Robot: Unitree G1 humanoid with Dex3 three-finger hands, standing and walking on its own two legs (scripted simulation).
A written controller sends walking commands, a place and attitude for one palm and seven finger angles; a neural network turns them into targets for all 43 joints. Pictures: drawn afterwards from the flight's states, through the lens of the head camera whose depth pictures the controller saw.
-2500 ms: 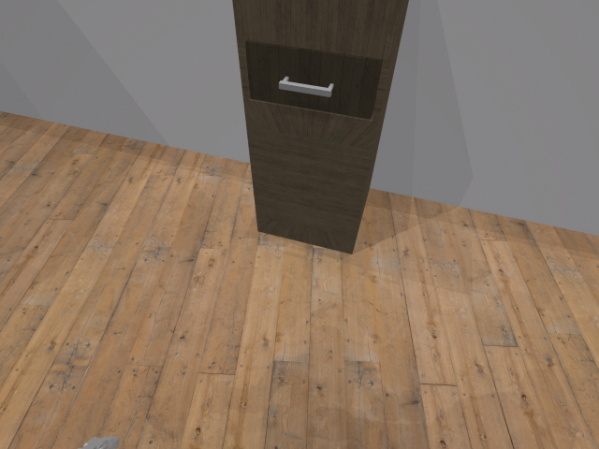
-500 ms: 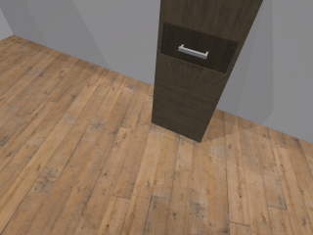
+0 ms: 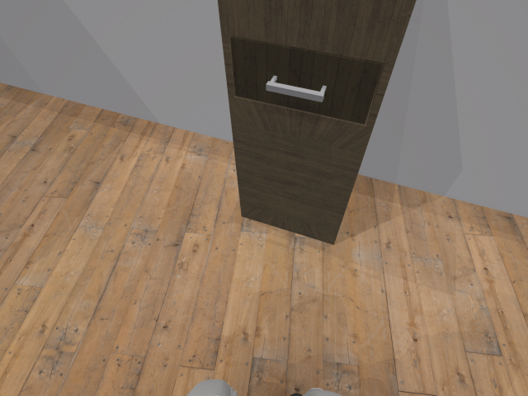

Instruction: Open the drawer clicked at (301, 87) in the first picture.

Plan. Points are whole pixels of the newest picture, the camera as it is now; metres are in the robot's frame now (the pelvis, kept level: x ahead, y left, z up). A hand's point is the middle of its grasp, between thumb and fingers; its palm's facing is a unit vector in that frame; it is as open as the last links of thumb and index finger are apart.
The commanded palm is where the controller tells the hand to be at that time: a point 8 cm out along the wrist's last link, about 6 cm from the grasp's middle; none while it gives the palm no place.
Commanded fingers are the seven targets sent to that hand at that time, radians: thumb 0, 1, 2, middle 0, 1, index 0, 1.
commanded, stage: turn to face it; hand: left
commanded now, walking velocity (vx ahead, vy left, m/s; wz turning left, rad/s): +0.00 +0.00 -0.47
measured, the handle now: (296, 87) +0.83 -0.03 -0.01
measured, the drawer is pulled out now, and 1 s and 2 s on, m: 0.00 0.00 0.00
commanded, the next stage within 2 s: take the last steps up to it in 0.38 s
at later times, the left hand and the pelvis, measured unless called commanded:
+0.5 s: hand (139, 383) +0.15 +0.23 -0.15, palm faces -0.18 -0.96 -0.23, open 7.4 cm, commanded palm none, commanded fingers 0.00 0.90 0.90 -0.20 -0.30 -0.20 -0.30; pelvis +0.05 +0.04 +0.02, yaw -13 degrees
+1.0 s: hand (166, 386) +0.16 +0.19 -0.18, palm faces -0.24 -0.96 -0.13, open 7.4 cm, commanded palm none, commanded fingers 0.00 0.90 0.90 -0.20 -0.30 -0.20 -0.30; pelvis +0.15 +0.02 +0.00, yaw -18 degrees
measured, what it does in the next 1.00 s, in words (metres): walks ahead, turning right: left foot, then right foot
